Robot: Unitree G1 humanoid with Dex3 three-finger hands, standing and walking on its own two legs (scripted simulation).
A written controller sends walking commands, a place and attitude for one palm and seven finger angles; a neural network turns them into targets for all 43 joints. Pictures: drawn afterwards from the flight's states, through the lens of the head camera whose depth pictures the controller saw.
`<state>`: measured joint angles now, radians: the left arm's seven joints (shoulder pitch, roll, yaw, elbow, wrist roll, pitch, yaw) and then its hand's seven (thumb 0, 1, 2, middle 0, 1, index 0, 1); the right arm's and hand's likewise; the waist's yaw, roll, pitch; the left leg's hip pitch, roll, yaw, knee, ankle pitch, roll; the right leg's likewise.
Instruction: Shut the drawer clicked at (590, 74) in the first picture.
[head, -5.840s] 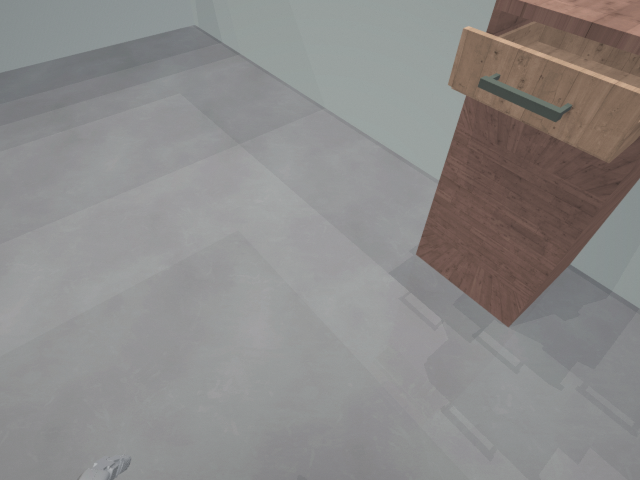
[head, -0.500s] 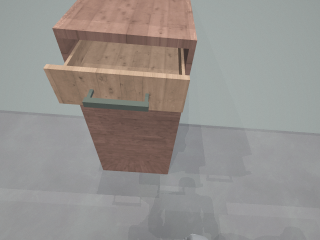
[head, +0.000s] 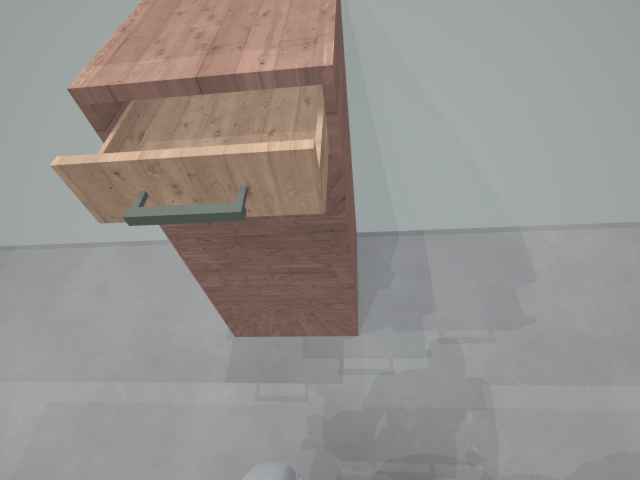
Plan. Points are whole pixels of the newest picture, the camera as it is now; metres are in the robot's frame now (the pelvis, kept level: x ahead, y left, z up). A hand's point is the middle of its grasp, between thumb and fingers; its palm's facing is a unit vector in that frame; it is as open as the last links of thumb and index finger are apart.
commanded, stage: come to a stop and stand still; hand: left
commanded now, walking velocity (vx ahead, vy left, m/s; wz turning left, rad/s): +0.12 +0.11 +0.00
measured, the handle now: (188, 204) +0.47 +0.22 +0.08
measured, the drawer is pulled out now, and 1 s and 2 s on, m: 0.15 0.15 0.15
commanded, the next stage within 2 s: look again from close up in 1.26 s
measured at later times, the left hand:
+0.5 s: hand out of the picture -0.06 +0.25 -0.19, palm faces +0.08 -0.99 -0.15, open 7.4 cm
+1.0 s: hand out of the picture +0.08 +0.19 -0.18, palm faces +0.07 -0.98 -0.20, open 7.2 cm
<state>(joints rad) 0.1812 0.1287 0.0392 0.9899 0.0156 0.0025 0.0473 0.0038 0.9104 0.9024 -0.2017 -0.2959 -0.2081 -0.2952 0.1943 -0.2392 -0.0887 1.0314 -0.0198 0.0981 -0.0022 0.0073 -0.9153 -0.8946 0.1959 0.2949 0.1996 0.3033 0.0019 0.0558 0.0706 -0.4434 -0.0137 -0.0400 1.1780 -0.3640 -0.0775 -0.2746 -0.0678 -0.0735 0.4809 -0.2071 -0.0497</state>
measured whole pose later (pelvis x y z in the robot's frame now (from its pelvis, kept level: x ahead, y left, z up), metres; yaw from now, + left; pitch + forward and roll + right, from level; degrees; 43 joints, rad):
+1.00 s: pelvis +0.01 +0.02 -0.01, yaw +2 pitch -1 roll -1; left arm 0.15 0.14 0.03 1.10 -0.01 -0.02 0.05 -0.01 0.94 0.90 -0.20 -0.30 -0.20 -0.29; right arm 0.33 -0.11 -0.02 1.17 -0.01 0.01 -0.04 0.01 -0.91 -0.89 0.20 0.29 0.20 0.30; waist -0.03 0.02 0.02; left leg -0.14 0.07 0.05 0.49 -0.32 -0.04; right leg -0.18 0.00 -0.13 0.48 -0.30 -0.04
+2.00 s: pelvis -0.04 +0.07 -0.01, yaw +0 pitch -2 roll +0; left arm 0.30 0.17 0.00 1.06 0.02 0.01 0.04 0.00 0.91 0.90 -0.20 -0.30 -0.20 -0.29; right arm 0.28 -0.16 0.00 1.07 -0.01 0.00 -0.01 0.01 -0.93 -0.89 0.20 0.30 0.20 0.30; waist 0.00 -0.02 0.00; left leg -0.16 -0.01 0.11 0.46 -0.26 0.05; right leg -0.20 -0.08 -0.06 0.44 -0.20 0.04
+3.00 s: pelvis -0.01 +0.04 -0.01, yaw -2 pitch -2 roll +1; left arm 0.26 0.18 0.04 0.98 0.02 0.03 0.05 0.01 0.91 0.90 -0.19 -0.29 -0.20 -0.29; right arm 0.17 -0.18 -0.05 1.05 -0.01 0.05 -0.03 0.01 -0.93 -0.89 0.20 0.30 0.20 0.30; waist 0.00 0.05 0.08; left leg -0.28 0.02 0.13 0.55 -0.26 0.03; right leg -0.22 -0.01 -0.05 0.57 -0.33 -0.02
